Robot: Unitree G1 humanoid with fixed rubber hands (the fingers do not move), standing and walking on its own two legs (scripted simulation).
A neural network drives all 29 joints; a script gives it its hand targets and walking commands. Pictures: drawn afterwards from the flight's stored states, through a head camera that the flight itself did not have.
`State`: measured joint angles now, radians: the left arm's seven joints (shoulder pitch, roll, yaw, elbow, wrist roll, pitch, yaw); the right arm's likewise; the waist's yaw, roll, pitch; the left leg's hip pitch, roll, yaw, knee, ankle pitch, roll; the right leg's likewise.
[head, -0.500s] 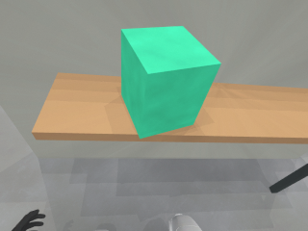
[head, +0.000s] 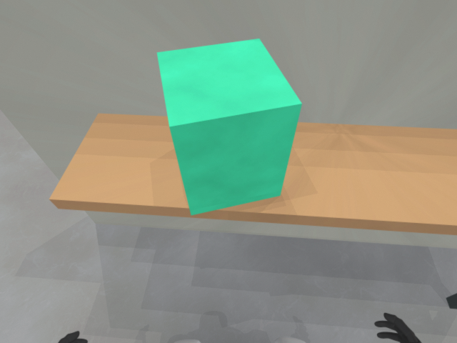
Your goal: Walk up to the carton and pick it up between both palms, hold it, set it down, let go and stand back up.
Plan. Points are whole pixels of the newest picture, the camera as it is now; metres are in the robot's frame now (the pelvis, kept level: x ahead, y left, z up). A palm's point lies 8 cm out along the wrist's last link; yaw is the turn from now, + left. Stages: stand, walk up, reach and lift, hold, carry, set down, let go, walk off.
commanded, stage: walk up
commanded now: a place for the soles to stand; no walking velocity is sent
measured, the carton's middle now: (223, 130) +0.49 +0.02 +0.08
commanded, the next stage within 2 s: none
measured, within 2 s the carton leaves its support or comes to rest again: neither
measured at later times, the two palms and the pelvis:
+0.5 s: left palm out of the picture +0.07 +0.33 -0.08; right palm out of the picture +0.09 -0.27 -0.08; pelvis +0.00 +0.02 +0.02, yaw +0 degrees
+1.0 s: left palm out of the picture +0.08 +0.37 -0.10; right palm out of the picture +0.12 -0.25 -0.09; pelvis +0.04 +0.05 +0.01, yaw +2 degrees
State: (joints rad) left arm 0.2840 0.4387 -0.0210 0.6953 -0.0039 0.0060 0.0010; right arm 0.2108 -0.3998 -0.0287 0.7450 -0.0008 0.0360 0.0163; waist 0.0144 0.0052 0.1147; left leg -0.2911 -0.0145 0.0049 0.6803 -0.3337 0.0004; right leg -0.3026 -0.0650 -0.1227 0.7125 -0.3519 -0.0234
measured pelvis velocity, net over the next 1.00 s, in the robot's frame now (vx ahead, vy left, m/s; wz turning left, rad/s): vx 0.04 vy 0.05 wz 0.03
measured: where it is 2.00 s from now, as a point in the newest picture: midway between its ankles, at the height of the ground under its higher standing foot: outside the picture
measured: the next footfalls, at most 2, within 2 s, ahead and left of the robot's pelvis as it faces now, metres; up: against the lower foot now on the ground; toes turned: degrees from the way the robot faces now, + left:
right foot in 1.32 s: +0.19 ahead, -0.06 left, +0.00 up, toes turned +22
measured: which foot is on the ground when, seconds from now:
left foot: down 0.00-1.00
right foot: down 0.00-0.98, up 1.00-1.00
